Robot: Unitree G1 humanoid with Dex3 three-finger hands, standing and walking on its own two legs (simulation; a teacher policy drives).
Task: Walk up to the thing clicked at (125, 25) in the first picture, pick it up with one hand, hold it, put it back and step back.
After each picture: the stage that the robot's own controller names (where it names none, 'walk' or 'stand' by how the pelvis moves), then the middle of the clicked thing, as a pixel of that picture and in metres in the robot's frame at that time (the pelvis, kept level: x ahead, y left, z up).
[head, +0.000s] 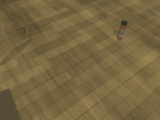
stand; (121, 30) +1.55 -0.52 -0.66
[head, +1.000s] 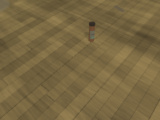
walk; (91, 32) +1.51 -0.05 -0.63
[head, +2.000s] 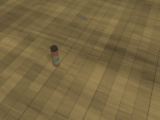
walk; (55, 56) +1.04 +0.27 -0.65
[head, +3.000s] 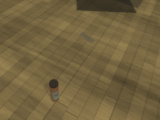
walk; (54, 91) +0.67 +0.20 -0.63
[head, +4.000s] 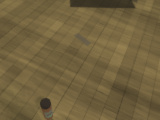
stand; (47, 109) +0.46 +0.20 -0.63
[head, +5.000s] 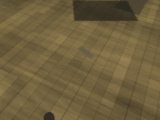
stand; out of the picture +0.43 +0.19 -0.66
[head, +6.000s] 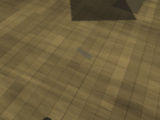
stand; out of the picture +0.39 +0.21 -0.66
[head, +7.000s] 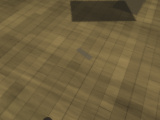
stand; out of the picture +0.40 +0.20 -0.66
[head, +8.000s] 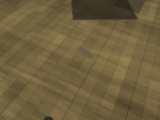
go down; out of the picture +0.39 +0.19 -0.66
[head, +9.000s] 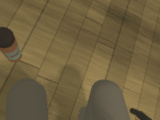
go down; (9, 47) +0.46 +0.26 -0.28
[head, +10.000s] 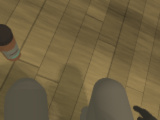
approach; (7, 46) +0.46 +0.27 -0.25
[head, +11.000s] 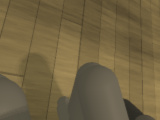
close in; out of the picture +0.44 +0.31 -0.16
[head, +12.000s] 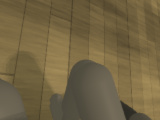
close; out of the picture +0.44 +0.32 -0.16
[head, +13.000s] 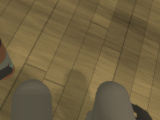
lift; out of the picture +0.36 +0.26 -0.02
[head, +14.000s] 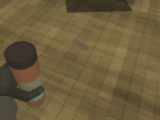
hold; (29, 80) +0.32 +0.16 +0.09
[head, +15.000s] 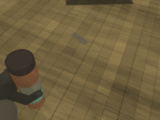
hold; (29, 84) +0.32 +0.16 +0.04
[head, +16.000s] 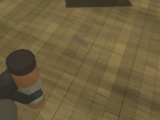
hold; (29, 83) +0.32 +0.17 +0.04
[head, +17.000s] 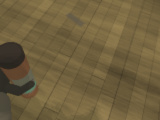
crouch; (21, 75) +0.36 +0.19 +0.00
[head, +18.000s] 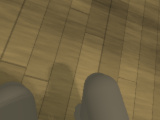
lower; out of the picture +0.48 +0.28 -0.04
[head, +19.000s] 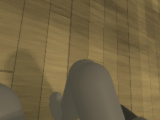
lower; out of the picture +0.43 +0.33 -0.15
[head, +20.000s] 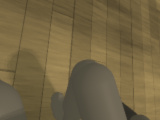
lower; out of the picture +0.42 +0.33 -0.16
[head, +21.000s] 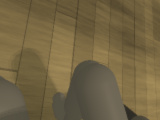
lower; out of the picture +0.41 +0.32 -0.16
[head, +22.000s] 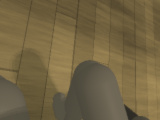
lower; out of the picture +0.41 +0.32 -0.16
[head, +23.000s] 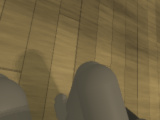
open; out of the picture +0.41 +0.31 -0.16
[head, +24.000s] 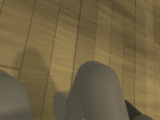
rise; out of the picture +0.40 +0.31 -0.16
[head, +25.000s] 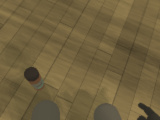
walk; (35, 80) +0.43 +0.23 -0.43
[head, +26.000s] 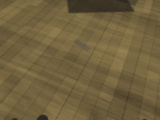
stand; out of the picture +0.38 +0.21 -0.60
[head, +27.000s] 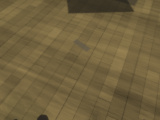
stand; out of the picture +0.38 +0.21 -0.60
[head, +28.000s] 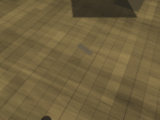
stand; out of the picture +0.39 +0.20 -0.64
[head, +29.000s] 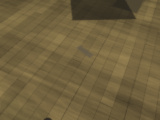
stand; out of the picture +0.39 +0.20 -0.66
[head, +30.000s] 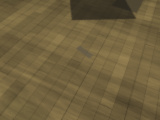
stand; out of the picture +0.37 +0.21 -0.66
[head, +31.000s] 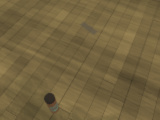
walk; (52, 103) +0.45 +0.22 -0.62
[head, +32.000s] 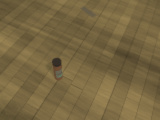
walk; (57, 69) +0.72 +0.16 -0.62
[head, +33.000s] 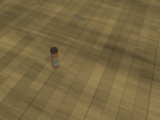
stand; (54, 58) +1.02 +0.26 -0.64
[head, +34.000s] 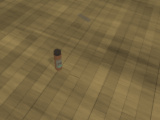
stand; (58, 60) +0.99 +0.19 -0.65
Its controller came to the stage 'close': yes
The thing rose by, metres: 0.68
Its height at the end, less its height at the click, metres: +0.00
